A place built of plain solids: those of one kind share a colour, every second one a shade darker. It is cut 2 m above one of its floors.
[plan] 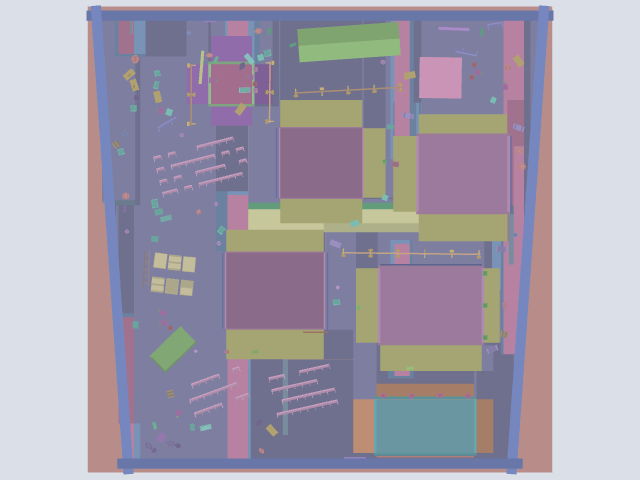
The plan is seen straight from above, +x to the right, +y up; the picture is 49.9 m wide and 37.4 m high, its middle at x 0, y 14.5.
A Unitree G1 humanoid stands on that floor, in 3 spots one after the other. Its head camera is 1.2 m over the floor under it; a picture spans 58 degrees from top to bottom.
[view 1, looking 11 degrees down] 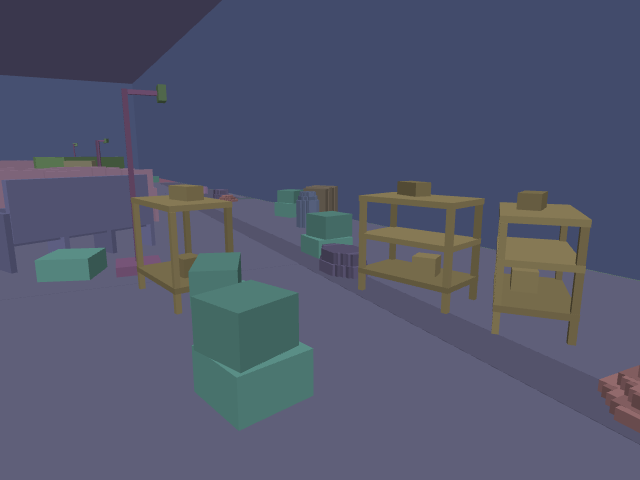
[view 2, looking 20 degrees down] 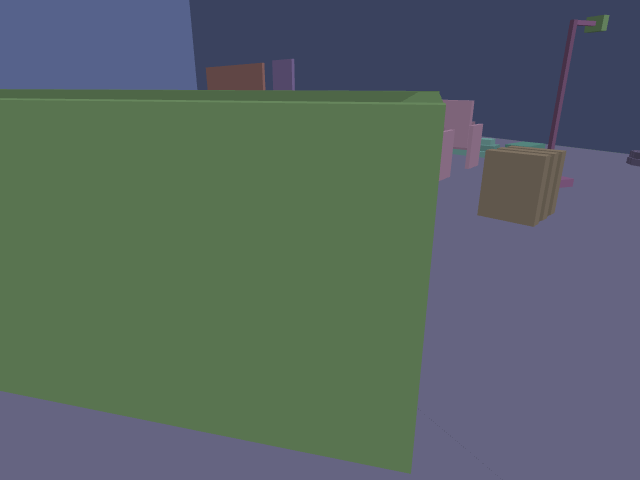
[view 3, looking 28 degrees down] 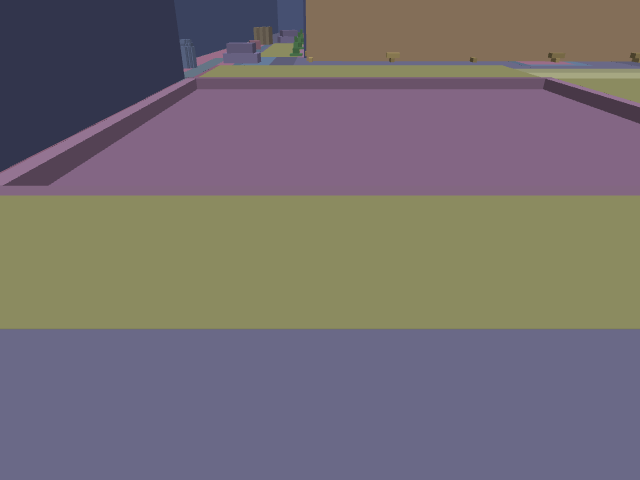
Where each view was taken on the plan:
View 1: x -12.05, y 29.45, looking -117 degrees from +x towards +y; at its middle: cartons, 5.14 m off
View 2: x -14.05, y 6.25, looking -32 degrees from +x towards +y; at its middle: skip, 1.21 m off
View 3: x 12.15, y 25.75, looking -90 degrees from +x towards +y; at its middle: floor_apron_bay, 2.56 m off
